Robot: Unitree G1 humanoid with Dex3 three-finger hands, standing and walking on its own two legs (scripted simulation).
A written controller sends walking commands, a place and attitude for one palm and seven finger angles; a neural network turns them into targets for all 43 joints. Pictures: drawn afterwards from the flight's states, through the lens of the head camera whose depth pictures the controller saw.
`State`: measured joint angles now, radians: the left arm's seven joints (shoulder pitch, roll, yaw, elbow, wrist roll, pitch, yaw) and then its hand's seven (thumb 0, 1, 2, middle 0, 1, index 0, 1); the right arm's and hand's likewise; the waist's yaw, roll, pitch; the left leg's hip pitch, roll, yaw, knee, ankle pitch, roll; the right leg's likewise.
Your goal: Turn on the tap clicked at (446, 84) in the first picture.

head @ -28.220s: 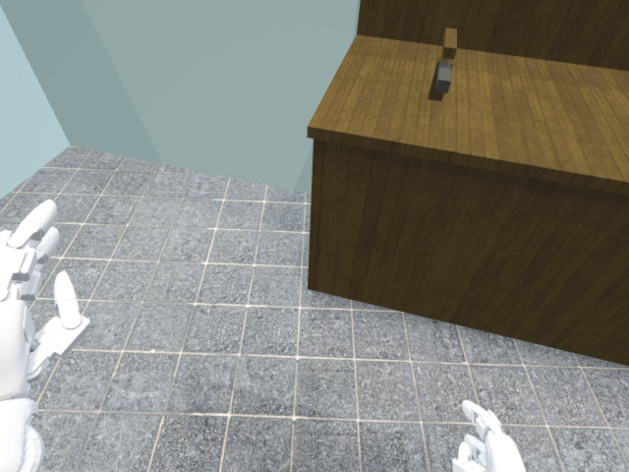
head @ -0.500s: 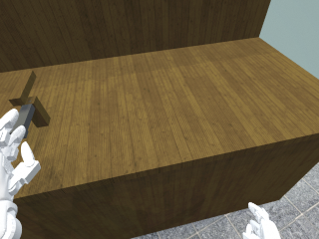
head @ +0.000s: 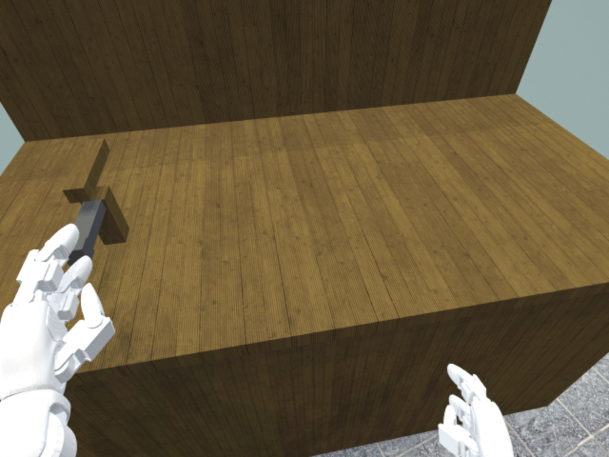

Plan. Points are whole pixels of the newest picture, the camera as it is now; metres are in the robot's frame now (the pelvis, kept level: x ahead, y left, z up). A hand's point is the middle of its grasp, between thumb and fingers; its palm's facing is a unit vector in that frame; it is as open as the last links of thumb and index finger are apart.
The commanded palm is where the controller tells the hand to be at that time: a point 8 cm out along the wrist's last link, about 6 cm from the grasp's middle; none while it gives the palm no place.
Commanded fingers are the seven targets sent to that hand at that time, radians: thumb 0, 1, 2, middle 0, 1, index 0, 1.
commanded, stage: turn the palm inward beside the body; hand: left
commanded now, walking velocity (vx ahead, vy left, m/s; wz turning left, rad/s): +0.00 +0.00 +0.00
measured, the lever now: (77, 251) +0.31 +0.37 +0.11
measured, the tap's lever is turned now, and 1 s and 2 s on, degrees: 0 0 0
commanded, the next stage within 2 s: reach beside the lever's end, fingers flat in 0.78 s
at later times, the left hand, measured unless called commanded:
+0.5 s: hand (112, 345) +0.16 +0.21 +0.16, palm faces +0.49 -0.87 -0.11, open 7.4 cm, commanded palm +0.11 +0.26 +0.17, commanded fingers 0.00 0.90 0.90 -0.20 -0.30 -0.20 -0.30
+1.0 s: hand (126, 335) +0.18 +0.21 +0.16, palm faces +0.49 -0.86 -0.12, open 7.4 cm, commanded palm +0.13 +0.26 +0.17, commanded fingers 0.00 0.90 0.90 -0.20 -0.30 -0.20 -0.30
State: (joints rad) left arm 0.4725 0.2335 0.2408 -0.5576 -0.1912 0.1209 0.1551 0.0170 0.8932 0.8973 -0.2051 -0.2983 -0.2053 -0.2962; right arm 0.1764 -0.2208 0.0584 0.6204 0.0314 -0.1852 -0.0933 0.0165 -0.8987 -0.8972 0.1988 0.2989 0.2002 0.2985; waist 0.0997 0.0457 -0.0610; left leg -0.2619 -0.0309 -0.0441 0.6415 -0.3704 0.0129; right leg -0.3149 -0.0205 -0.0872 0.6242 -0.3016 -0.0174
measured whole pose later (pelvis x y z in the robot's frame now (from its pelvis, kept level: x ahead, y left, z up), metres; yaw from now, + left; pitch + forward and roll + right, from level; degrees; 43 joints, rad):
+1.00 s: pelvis -0.01 -0.03 +0.00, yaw +1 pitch -2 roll +0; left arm 0.47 0.23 0.25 -0.55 -0.25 0.20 0.19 0.02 0.89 0.90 -0.21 -0.30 -0.21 -0.30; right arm 0.18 -0.24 0.05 0.66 0.04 -0.20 -0.11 0.02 -0.90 -0.90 0.20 0.30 0.20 0.30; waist 0.09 0.07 -0.05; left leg -0.24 0.00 -0.07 0.62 -0.35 -0.02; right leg -0.28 0.01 -0.12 0.59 -0.29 -0.06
